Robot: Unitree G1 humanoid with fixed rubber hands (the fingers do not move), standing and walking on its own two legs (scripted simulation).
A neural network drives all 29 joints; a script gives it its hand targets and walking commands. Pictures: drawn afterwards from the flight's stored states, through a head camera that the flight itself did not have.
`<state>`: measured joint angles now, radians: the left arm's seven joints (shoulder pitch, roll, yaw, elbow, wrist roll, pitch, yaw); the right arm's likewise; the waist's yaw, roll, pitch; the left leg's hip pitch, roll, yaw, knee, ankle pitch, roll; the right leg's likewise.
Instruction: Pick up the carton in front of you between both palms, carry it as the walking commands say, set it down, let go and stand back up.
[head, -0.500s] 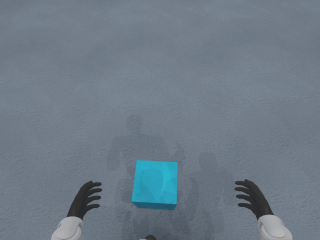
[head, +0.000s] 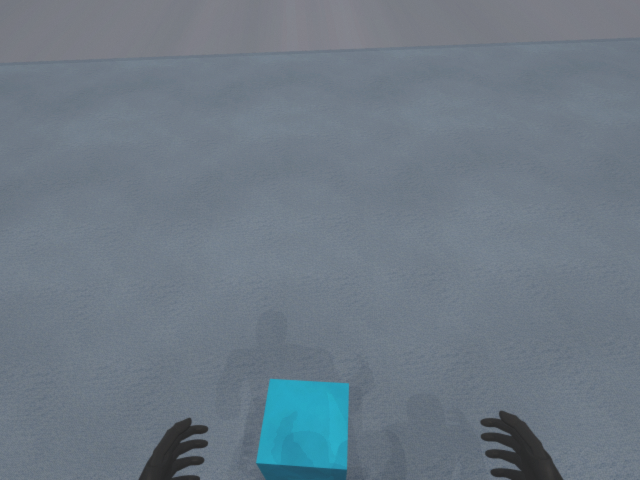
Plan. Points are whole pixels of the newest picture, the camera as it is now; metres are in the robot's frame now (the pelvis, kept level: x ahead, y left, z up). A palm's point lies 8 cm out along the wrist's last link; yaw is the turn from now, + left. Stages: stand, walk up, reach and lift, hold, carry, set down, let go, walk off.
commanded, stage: let go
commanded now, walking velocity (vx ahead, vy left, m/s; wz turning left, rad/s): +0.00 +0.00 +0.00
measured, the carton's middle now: (308, 436) +0.38 +0.08 -0.65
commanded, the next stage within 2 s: stand in 0.06 s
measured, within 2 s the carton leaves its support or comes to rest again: neither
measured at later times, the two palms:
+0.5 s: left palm out of the picture +0.15 +0.30 -0.09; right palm out of the picture +0.15 -0.27 -0.08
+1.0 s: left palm out of the picture +0.12 +0.32 -0.10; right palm out of the picture +0.11 -0.28 -0.09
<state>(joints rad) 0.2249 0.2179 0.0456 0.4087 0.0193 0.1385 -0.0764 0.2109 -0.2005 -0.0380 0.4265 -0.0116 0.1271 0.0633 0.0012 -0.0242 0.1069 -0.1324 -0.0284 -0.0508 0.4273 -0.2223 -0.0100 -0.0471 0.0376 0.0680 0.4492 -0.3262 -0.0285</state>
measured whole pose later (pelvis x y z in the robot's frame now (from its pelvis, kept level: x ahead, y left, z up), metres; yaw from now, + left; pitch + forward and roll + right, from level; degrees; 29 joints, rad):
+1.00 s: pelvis +0.01 +0.02 +0.00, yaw -2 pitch -1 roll +0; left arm 0.19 0.36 0.02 0.85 0.02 0.00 0.02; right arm 0.12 -0.35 -0.02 0.94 -0.03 -0.01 -0.02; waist 0.00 -0.02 0.01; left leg -0.17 -0.04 -0.01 0.43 -0.23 0.02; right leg -0.07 0.02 0.10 0.40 -0.30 0.00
